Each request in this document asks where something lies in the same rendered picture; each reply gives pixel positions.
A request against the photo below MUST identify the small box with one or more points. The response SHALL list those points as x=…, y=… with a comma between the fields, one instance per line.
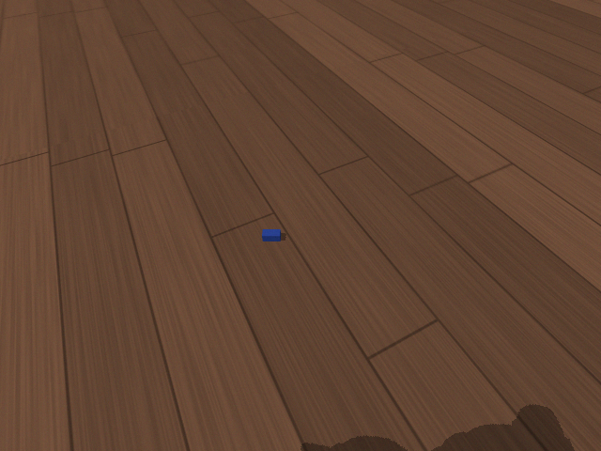
x=271, y=235

